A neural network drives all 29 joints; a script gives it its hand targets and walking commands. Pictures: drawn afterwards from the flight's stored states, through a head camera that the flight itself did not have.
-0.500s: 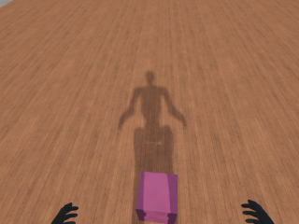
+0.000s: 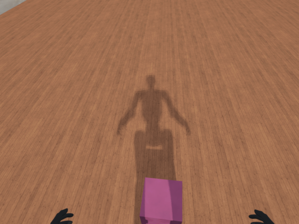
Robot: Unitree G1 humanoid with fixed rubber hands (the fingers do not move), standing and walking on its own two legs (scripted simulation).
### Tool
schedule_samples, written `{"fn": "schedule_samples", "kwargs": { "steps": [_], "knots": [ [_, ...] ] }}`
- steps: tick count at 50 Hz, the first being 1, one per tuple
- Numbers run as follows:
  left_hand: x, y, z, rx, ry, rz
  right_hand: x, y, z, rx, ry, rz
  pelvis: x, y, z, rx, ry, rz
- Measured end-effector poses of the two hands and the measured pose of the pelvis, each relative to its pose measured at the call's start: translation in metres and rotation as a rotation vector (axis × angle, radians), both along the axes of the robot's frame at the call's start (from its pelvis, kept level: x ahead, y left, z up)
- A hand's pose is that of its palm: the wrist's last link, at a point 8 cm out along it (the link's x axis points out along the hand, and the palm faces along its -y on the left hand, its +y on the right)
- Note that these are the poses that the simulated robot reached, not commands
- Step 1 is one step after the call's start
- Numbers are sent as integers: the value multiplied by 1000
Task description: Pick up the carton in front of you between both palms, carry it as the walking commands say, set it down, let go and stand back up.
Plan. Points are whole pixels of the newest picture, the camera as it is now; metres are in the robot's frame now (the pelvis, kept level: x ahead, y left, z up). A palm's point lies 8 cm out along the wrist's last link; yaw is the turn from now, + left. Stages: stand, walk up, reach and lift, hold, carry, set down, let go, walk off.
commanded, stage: stand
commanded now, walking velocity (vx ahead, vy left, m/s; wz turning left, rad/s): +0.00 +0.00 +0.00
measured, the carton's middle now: (161, 205) +0.38 -0.02 -0.65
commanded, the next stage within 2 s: none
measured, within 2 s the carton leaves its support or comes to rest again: neither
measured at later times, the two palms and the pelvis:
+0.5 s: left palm out of the picture +0.07 +0.29 -0.09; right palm out of the picture +0.07 -0.31 -0.10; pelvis -0.03 -0.01 +0.01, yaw +1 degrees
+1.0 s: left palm out of the picture +0.06 +0.30 -0.09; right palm out of the picture +0.06 -0.32 -0.10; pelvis -0.03 -0.02 +0.01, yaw +1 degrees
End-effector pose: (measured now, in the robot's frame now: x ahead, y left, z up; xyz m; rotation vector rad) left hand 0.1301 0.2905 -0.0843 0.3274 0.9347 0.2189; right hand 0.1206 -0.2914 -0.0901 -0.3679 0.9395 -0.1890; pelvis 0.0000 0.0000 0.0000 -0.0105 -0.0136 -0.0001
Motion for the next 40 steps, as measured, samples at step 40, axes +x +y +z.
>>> {"fn": "schedule_samples", "kwargs": {
  "steps": [40],
  "knots": [
    [-80,1,-4,20,154,57,-64,-28,-10,7,150,-8,-37,-18,9,9,-35,17]
  ]
}}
